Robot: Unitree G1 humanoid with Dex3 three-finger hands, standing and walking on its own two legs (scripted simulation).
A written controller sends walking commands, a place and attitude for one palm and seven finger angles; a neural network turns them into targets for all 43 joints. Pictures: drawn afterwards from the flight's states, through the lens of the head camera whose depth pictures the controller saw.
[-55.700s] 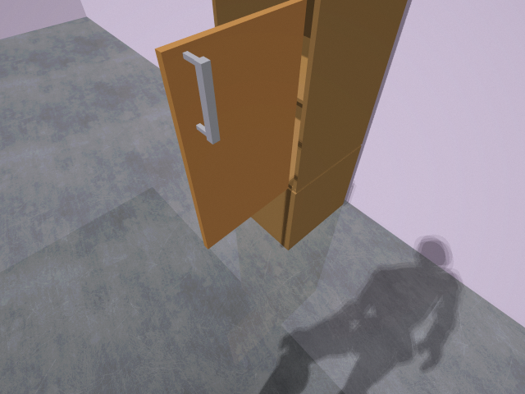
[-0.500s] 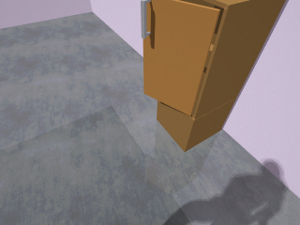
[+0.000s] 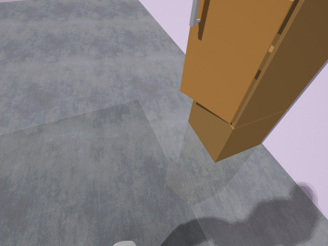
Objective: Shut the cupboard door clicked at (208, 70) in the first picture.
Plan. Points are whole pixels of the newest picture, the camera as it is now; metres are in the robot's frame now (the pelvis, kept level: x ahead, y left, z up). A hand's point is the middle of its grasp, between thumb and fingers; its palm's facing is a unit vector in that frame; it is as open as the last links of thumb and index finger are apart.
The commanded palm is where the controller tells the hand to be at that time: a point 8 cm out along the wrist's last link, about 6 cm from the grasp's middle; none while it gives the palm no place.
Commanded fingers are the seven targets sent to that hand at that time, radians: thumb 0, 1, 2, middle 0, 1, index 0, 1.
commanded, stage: walk to a spot facing it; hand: left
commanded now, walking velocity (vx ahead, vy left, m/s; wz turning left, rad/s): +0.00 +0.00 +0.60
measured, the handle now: (198, 3) +0.93 -0.09 +0.17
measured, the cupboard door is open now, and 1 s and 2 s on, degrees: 23 23 23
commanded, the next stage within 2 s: turn to face it in 1.88 s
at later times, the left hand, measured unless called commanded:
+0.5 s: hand out of the picture +0.01 +0.19 -0.13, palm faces +0.30 -0.90 -0.32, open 7.4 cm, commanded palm none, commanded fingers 0.00 0.90 0.90 -0.20 -0.30 -0.20 -0.30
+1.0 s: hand out of the picture -0.02 +0.19 -0.14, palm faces +0.59 -0.75 -0.30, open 7.4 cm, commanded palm none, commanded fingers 0.00 0.90 0.90 -0.20 -0.30 -0.20 -0.30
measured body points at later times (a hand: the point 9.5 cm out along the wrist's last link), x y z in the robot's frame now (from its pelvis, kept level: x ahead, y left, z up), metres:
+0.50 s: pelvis -0.01 -0.04 +0.02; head +0.05 -0.05 +0.46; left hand -0.01 +0.24 -0.11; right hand +0.14 -0.28 -0.14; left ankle -0.03 +0.09 -0.65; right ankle +0.00 -0.15 -0.72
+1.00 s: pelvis +0.05 -0.03 +0.00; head +0.09 -0.03 +0.45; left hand -0.05 +0.23 -0.12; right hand +0.24 -0.20 -0.15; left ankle -0.06 +0.09 -0.72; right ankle +0.15 -0.10 -0.72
